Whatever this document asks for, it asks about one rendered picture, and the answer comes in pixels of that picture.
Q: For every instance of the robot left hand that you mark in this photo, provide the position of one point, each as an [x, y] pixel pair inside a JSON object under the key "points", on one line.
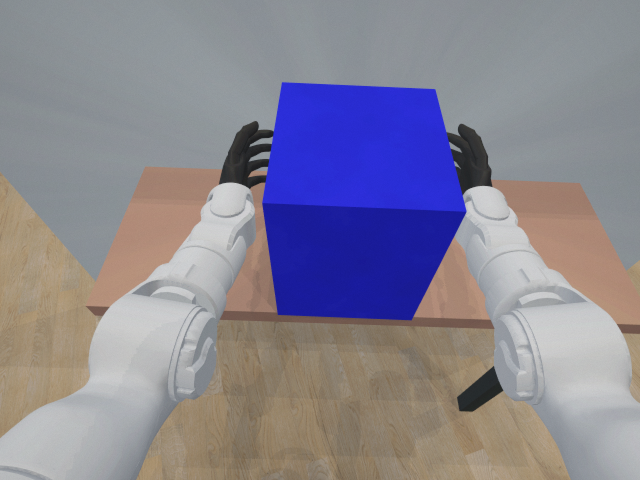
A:
{"points": [[237, 166]]}

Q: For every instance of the left robot forearm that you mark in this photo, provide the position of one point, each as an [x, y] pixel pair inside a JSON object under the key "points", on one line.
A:
{"points": [[206, 265]]}

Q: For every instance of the carton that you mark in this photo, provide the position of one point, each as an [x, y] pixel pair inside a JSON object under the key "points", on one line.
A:
{"points": [[361, 201]]}

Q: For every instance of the right robot upper arm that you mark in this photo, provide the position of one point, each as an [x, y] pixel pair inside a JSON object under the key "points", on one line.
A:
{"points": [[569, 363]]}

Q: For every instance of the robot right hand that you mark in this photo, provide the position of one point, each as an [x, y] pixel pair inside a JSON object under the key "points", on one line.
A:
{"points": [[473, 160]]}

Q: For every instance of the left robot upper arm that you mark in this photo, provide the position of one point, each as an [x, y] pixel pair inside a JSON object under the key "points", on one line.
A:
{"points": [[149, 354]]}

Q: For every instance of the right robot forearm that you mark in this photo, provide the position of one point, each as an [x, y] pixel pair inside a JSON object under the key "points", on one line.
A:
{"points": [[507, 269]]}

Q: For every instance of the table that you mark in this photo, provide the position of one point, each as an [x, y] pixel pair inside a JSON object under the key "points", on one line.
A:
{"points": [[557, 217]]}

